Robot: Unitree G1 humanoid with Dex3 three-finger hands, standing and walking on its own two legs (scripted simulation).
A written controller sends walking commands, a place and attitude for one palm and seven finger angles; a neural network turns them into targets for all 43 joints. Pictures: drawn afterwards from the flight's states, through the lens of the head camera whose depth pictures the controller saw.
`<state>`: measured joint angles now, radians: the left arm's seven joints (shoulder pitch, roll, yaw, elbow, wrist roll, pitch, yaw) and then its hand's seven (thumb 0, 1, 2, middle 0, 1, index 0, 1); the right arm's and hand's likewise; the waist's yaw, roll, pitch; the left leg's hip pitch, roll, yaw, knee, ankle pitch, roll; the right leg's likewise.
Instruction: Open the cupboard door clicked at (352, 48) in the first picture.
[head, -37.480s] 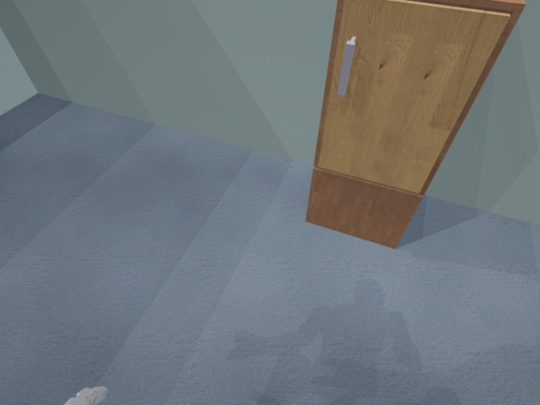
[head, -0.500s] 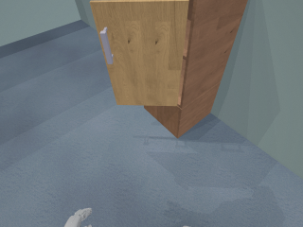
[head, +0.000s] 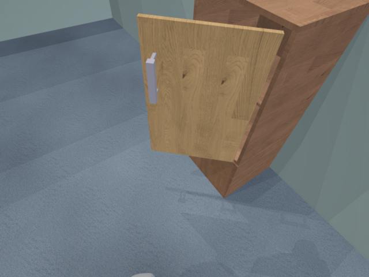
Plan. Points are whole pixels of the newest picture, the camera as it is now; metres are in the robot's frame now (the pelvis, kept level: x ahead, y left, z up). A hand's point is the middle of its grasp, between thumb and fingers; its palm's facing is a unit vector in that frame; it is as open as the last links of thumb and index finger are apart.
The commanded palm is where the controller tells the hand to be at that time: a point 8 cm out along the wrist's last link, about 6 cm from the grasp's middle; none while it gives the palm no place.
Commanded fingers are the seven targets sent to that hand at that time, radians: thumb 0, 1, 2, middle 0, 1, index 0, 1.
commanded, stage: come to a stop and stand still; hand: left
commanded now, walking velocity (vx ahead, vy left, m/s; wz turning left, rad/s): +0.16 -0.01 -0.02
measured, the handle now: (153, 78) +0.64 +0.16 +0.05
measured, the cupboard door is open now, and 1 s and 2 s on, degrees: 47 47 47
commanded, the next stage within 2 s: look again from close up in 1.10 s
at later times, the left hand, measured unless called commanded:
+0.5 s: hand (119, 272) +0.15 +0.17 -0.16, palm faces +0.04 -0.98 -0.21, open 7.4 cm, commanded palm none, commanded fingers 0.00 0.90 0.90 -0.20 -0.30 -0.20 -0.30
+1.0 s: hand out of the picture +0.05 +0.15 -0.16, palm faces +0.05 -0.98 -0.20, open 7.4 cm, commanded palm none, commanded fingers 0.00 0.90 0.90 -0.20 -0.30 -0.20 -0.30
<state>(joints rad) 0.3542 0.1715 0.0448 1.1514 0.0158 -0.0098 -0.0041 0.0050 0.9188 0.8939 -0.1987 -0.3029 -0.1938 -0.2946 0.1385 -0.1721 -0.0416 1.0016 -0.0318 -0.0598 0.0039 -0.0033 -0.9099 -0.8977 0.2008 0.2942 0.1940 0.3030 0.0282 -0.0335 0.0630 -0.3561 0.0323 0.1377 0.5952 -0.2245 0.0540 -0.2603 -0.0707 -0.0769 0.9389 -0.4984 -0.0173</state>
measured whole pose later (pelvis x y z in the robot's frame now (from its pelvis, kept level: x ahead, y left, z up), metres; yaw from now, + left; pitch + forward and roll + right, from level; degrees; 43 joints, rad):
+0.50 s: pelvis +0.07 -0.01 +0.01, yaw +2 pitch +0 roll +1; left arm 0.12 0.17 0.04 1.02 0.02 0.01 0.03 0.01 0.91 0.89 -0.20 -0.30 -0.20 -0.29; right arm 0.23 -0.17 -0.05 1.07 0.00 0.05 -0.02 0.00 -0.91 -0.90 0.20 0.29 0.20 0.30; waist -0.02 -0.01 0.08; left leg -0.25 0.00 0.07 0.63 -0.42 -0.04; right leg -0.30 -0.06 -0.08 0.56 -0.25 -0.01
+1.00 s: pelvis +0.04 -0.02 +0.02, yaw +1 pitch -1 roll +0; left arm 0.24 0.16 0.01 1.11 0.00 0.01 0.02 0.01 0.91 0.89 -0.20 -0.30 -0.19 -0.29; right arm 0.23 -0.17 -0.03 1.11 -0.01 0.02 -0.02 0.00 -0.91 -0.90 0.20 0.29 0.20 0.30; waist -0.01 0.01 0.03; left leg -0.19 0.02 0.07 0.43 -0.22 0.00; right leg -0.14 0.00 -0.02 0.44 -0.28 -0.01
